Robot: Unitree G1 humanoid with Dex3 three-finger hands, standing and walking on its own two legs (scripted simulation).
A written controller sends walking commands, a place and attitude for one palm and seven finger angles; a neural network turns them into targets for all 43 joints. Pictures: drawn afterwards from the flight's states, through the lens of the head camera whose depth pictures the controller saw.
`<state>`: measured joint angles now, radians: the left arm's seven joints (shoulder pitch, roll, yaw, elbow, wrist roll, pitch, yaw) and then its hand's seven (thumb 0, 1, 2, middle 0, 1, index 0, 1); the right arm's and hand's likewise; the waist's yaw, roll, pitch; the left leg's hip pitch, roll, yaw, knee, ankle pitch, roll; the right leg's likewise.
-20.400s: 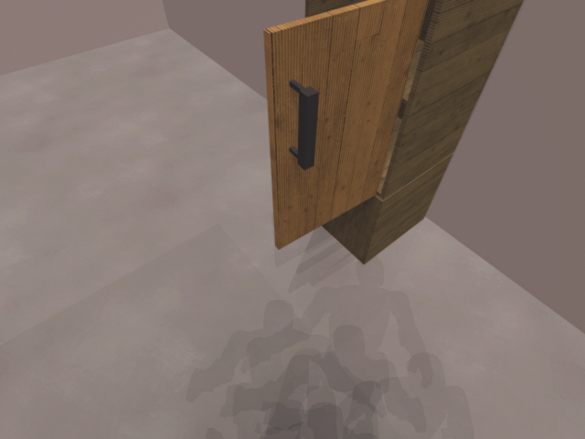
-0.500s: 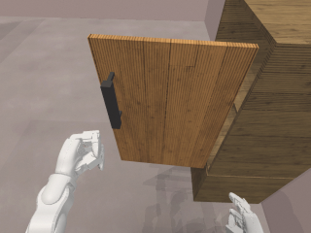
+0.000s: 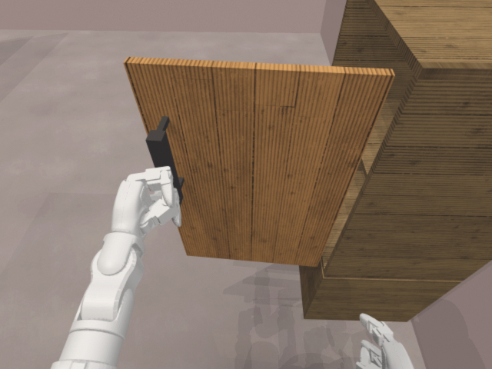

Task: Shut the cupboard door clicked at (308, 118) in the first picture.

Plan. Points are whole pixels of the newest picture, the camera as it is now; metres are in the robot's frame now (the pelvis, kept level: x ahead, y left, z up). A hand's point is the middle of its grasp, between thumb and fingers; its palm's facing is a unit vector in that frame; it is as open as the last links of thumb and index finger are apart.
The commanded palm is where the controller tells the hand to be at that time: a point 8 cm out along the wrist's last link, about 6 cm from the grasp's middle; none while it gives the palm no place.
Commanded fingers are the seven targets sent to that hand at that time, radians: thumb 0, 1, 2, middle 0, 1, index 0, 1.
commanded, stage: bring the fist close to the handle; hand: left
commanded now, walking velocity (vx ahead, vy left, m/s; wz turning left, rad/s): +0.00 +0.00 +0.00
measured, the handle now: (170, 163) +0.44 +0.17 +0.09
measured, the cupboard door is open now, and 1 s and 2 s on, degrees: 86 81 66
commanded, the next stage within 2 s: push the door shut along its arc in 0.46 s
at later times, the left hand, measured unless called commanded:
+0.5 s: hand (187, 210) +0.33 +0.11 +0.10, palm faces -0.02 -1.00 -0.02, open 3.1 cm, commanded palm +0.32 +0.17 +0.10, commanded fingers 0.00 0.90 0.90 -1.30 -1.50 -1.30 -1.50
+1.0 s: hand (193, 184) +0.39 +0.12 +0.09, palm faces -0.12 -0.99 -0.04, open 3.1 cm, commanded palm +0.38 +0.16 +0.10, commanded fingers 0.00 0.90 0.90 -1.30 -1.50 -1.30 -1.50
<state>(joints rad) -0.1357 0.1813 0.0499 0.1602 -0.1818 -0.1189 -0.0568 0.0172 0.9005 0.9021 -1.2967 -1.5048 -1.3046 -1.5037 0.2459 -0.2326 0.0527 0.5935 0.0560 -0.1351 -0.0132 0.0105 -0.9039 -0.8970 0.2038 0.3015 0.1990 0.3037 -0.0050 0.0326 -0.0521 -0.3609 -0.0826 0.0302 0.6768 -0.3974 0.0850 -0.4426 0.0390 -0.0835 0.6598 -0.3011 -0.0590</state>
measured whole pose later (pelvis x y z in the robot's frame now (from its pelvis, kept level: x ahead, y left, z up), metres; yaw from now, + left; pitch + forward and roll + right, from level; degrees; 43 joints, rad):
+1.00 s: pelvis +0.00 -0.02 +0.00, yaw +0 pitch +6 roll +0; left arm -0.45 0.27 0.11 0.63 -0.21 -0.23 -0.19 0.02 0.90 0.90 -1.31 -1.50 -1.31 -1.50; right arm 0.26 -0.26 0.04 0.64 0.07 -0.09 -0.03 0.01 -0.91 -0.90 0.20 0.30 0.20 0.30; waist -0.05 0.02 -0.02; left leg -0.39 -0.07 0.03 0.66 -0.38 0.07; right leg -0.48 0.05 -0.09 0.65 -0.29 -0.08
